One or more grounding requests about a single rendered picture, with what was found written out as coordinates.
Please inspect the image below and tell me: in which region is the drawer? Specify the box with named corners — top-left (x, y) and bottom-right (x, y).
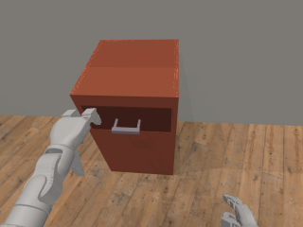
top-left (81, 105), bottom-right (172, 132)

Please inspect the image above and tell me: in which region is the robot right hand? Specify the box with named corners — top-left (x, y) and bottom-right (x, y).
top-left (221, 194), bottom-right (257, 227)

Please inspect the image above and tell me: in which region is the handle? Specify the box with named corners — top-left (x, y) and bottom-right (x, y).
top-left (111, 118), bottom-right (141, 134)

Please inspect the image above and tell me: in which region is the robot left hand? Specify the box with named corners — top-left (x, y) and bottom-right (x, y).
top-left (49, 108), bottom-right (101, 177)

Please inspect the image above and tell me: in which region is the cabinet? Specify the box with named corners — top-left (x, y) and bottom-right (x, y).
top-left (70, 39), bottom-right (179, 176)

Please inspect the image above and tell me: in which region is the left robot forearm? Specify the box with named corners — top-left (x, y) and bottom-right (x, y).
top-left (0, 144), bottom-right (75, 227)

